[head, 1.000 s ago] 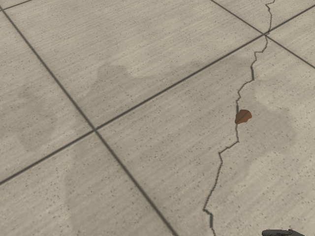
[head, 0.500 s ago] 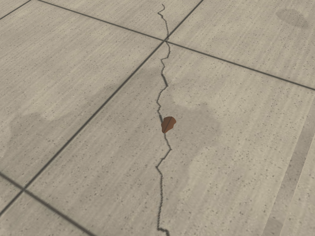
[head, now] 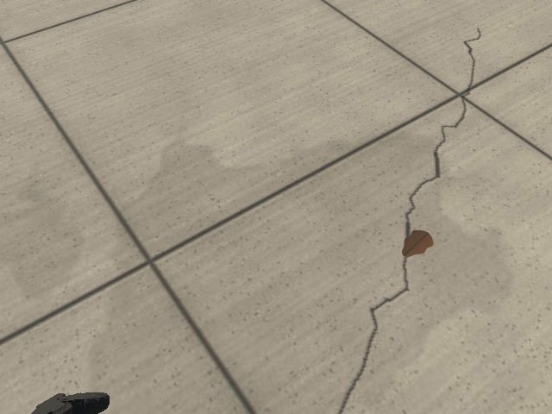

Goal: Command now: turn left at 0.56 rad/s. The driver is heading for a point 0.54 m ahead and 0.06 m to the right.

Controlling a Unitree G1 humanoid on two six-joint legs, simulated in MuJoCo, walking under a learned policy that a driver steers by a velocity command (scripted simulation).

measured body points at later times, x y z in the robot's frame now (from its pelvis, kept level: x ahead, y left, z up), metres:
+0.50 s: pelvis +0.02 +0.02 +0.00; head +0.02 +0.03 +0.45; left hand +0.11 +0.28 -0.12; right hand +0.18 -0.21 -0.10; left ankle -0.01 +0.13 -0.73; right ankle +0.05 -0.12 -0.73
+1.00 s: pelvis +0.04 -0.03 -0.01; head +0.07 -0.07 +0.44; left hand +0.22 +0.23 -0.09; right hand +0.16 -0.34 -0.11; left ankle +0.01 +0.13 -0.65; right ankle +0.04 -0.11 -0.73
